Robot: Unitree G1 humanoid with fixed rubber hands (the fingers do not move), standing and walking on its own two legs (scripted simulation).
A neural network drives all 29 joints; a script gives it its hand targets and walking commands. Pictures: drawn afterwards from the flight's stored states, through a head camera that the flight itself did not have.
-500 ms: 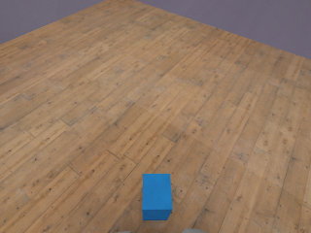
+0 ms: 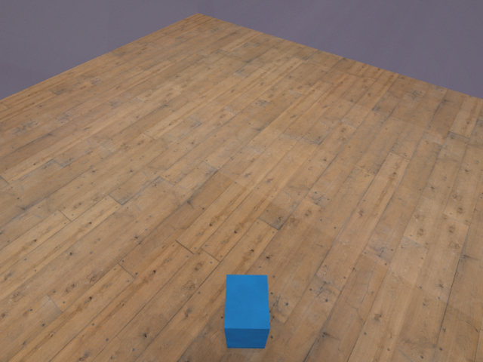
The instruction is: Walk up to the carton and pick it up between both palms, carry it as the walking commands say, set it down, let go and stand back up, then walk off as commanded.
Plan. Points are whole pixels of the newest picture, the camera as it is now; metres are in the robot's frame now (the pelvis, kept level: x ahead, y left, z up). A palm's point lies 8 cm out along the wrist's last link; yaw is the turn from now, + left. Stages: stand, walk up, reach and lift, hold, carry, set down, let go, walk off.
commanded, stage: walk up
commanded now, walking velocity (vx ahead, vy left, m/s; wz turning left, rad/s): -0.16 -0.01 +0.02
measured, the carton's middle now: (246, 313) +0.38 +0.00 -0.64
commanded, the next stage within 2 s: stand in 1.28 s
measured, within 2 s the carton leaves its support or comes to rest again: neither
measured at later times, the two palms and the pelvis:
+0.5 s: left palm out of the picture -0.03 +0.23 -0.16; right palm out of the picture -0.03 -0.22 -0.16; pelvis -0.04 +0.00 -0.01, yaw +0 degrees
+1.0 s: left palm out of the picture -0.07 +0.21 -0.15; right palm out of the picture -0.02 -0.24 -0.17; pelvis -0.06 -0.02 -0.02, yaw +0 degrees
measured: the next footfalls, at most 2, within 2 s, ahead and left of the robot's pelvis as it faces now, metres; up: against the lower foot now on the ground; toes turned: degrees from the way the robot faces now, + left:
left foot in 1.12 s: +0.00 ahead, +0.11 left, +0.00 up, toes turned -7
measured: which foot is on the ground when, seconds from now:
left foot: down 0.00-0.92, up 0.94-1.00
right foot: down 0.00-1.00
